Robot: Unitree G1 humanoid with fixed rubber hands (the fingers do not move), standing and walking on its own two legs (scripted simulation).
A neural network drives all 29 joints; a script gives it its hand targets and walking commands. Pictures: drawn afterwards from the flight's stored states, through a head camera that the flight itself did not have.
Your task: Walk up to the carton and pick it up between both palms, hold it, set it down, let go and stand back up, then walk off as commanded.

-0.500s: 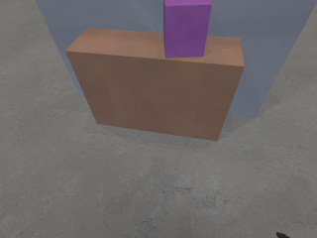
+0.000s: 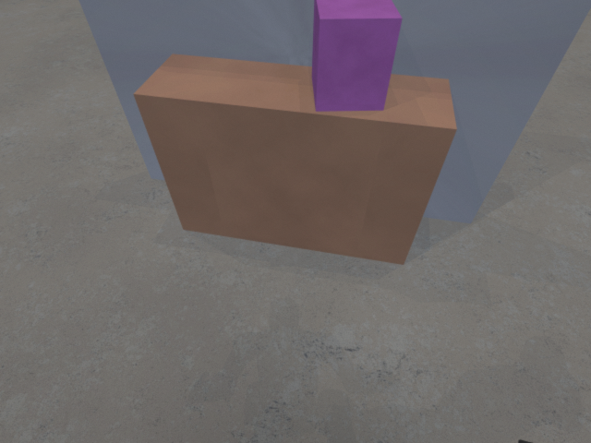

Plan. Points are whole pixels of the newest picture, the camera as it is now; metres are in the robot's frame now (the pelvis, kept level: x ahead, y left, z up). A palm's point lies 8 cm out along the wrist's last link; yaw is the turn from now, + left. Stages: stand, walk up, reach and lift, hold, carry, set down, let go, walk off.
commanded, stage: stand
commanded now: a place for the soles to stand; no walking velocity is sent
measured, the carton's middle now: (349, 52) +1.12 -0.02 +0.02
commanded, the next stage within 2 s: none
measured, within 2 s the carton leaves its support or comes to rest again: neither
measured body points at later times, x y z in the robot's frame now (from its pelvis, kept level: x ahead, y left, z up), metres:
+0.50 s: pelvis +0.00 +0.00 +0.00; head +0.02 +0.01 +0.45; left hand +0.05 +0.32 -0.11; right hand +0.13 -0.31 -0.11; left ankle +0.02 +0.12 -0.73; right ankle +0.01 -0.14 -0.73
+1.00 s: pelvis -0.01 +0.00 +0.01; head +0.00 +0.01 +0.46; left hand +0.04 +0.32 -0.11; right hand +0.12 -0.31 -0.10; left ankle +0.02 +0.12 -0.73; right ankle +0.01 -0.14 -0.73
